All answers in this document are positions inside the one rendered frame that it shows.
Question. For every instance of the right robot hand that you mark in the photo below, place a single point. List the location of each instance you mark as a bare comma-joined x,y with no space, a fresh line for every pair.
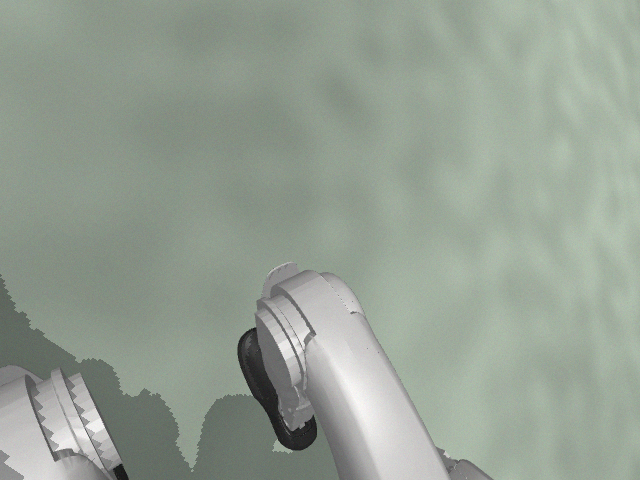
462,469

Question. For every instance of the left robot foot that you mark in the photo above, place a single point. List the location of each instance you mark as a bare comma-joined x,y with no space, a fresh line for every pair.
120,472

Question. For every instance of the right robot foot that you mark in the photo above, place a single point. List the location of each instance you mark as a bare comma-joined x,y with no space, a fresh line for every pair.
252,366

